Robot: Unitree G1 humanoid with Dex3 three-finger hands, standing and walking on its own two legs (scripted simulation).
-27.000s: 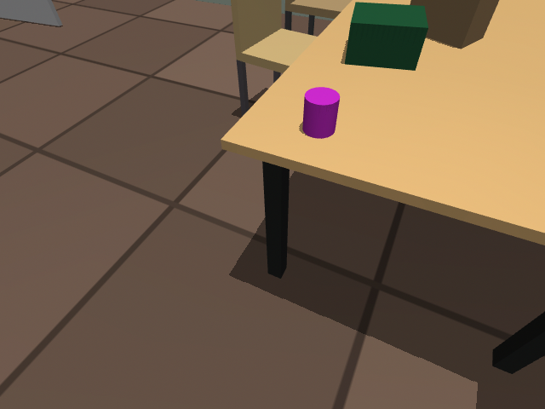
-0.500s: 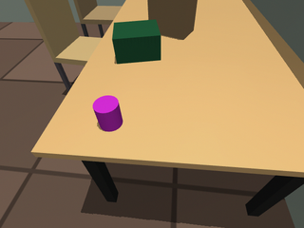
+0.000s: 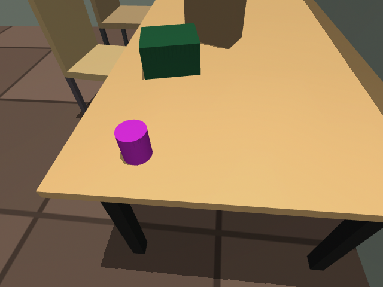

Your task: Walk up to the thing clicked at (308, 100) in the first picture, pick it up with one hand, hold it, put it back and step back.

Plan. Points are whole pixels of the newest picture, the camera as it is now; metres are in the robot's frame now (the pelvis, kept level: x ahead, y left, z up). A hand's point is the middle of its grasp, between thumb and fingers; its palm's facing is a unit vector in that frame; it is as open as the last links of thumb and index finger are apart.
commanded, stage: stand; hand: left
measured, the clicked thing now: (134, 142) +0.49 +0.18 +0.01
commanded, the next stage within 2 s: none
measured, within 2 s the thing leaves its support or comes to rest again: neither
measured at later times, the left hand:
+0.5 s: hand out of the picture +0.08 +0.26 -0.15, palm faces -0.04 -0.94 -0.35, open 7.4 cm
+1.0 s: hand out of the picture +0.08 +0.26 -0.16, palm faces -0.05 -0.93 -0.35, open 7.4 cm
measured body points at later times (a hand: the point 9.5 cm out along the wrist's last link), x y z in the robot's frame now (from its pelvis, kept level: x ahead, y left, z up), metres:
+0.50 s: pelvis +0.01 +0.00 +0.00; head +0.02 +0.00 +0.45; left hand +0.09 +0.31 -0.13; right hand +0.07 -0.30 -0.14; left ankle -0.01 +0.15 -0.75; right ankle +0.02 -0.12 -0.75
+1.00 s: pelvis +0.01 +0.00 +0.00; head +0.02 +0.00 +0.45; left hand +0.08 +0.31 -0.13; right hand +0.07 -0.30 -0.14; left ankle -0.01 +0.15 -0.75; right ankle +0.02 -0.12 -0.75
